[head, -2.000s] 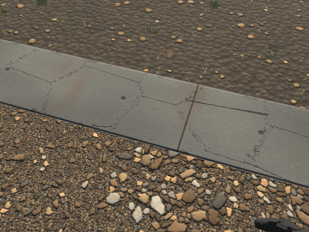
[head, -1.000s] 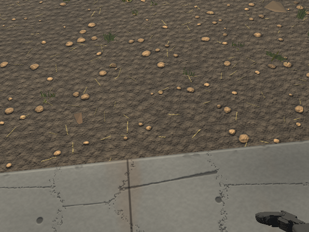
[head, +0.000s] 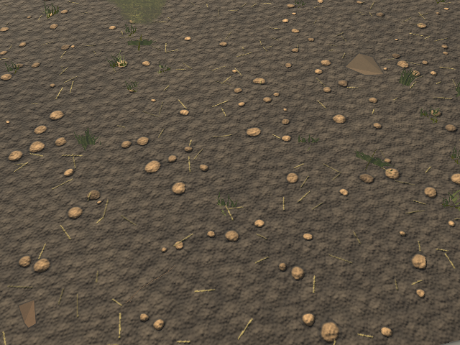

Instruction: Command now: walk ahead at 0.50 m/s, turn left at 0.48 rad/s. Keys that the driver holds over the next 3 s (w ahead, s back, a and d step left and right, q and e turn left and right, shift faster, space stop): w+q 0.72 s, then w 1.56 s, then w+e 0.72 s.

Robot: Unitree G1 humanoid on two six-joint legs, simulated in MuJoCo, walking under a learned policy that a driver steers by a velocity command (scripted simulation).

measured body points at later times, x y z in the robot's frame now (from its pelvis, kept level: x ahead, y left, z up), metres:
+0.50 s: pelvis +0.25 +0.03 +0.01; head +0.26 +0.05 +0.46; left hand +0.36 +0.33 -0.10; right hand +0.29 -0.26 -0.11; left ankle +0.14 +0.06 -0.73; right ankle +0.45 -0.12 -0.66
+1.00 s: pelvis +0.58 +0.03 -0.15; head +0.62 +0.02 +0.30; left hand +0.41 +0.22 -0.27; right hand +0.82 -0.12 -0.28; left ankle +0.59 +0.17 -0.80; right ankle +0.60 -0.06 -0.88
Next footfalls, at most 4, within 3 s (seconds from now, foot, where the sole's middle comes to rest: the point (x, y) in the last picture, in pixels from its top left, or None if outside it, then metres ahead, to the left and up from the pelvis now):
0.08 left None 0.17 0.07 -0.77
0.76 right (262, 308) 0.63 -0.04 -0.92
1.24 left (187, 267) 0.77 0.22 -0.92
1.72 right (205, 191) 1.10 0.18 -0.92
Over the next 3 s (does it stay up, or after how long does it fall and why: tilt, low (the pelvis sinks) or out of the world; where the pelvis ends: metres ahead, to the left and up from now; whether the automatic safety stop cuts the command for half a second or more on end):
stays up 1.50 0.48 -0.15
